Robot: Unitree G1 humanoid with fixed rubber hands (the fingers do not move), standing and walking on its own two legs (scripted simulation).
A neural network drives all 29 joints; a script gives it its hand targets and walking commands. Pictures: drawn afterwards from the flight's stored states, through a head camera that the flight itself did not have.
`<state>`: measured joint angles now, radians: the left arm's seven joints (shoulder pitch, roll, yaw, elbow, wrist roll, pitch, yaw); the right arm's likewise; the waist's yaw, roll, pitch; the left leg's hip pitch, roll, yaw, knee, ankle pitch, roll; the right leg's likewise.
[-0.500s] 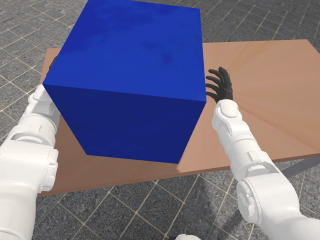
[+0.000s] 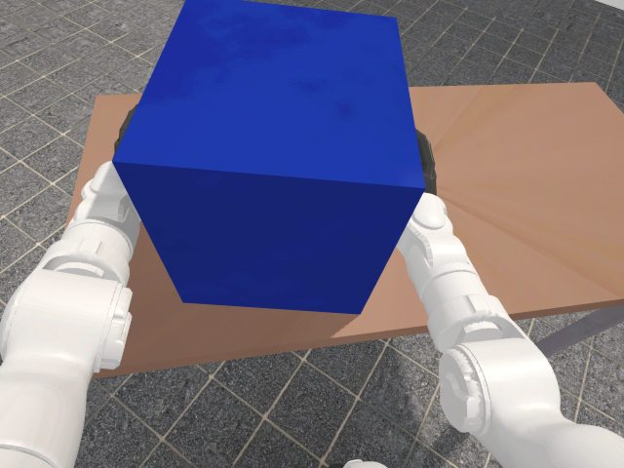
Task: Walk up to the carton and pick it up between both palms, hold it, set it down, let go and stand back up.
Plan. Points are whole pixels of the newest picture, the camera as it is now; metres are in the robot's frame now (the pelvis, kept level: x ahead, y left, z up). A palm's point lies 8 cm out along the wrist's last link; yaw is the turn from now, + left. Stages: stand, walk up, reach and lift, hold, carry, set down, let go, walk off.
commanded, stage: reach and lift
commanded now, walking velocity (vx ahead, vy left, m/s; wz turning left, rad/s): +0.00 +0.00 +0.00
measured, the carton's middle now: (282, 169) +0.48 +0.01 +0.07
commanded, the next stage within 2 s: none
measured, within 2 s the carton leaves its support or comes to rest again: leaves its support in 1.38 s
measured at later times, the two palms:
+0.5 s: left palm (137, 162) +0.47 +0.20 +0.10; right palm (419, 192) +0.42 -0.16 +0.09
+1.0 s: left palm (137, 163) +0.47 +0.20 +0.10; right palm (419, 194) +0.41 -0.16 +0.09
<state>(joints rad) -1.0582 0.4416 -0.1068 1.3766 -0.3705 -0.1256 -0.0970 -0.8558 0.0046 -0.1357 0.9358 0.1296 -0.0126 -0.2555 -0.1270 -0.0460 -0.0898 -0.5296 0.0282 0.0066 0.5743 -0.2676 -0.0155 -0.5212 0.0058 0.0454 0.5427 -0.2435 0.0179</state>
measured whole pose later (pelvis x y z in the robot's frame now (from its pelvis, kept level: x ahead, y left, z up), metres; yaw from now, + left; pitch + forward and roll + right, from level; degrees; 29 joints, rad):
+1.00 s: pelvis +0.00 +0.00 +0.00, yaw +0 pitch +13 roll -1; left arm -1.10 0.39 0.20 1.49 -0.08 -0.25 -0.16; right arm -0.86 0.12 -0.50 0.92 -0.26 -0.09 -0.12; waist -0.13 -0.05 -0.09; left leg -0.53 0.02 0.01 0.58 -0.27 -0.02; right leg -0.52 0.00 0.05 0.54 -0.24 0.03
